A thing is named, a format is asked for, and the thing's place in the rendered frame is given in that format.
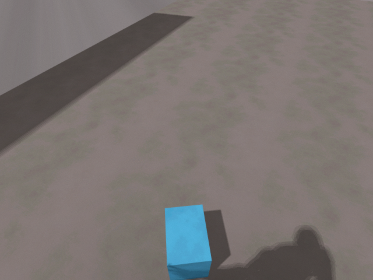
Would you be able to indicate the carton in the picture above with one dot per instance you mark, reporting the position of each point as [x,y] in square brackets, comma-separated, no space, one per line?
[187,244]

